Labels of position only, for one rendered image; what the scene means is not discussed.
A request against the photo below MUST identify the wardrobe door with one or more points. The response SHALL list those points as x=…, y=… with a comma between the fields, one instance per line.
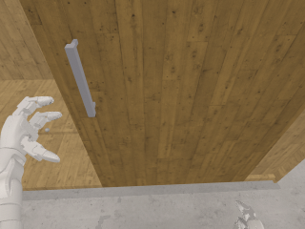
x=185, y=91
x=292, y=140

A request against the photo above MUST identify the robot left hand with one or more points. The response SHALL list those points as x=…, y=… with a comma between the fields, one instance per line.
x=16, y=128

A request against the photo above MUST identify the handle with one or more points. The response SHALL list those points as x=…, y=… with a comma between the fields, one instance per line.
x=80, y=78

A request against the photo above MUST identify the robot right hand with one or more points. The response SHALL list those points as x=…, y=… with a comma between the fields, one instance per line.
x=250, y=221

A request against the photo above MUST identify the robot left forearm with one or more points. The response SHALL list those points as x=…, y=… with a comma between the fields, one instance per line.
x=12, y=164

